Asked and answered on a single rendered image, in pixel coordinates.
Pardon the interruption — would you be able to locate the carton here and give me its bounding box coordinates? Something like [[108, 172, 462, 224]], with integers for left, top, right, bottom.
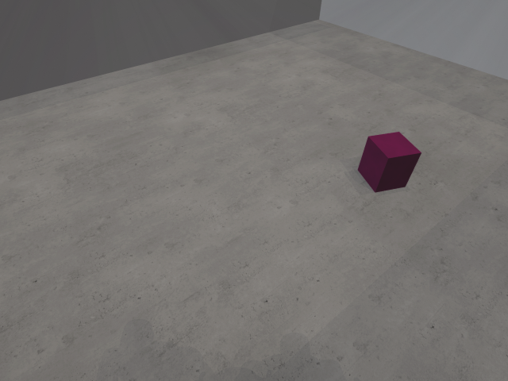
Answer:
[[358, 132, 421, 192]]

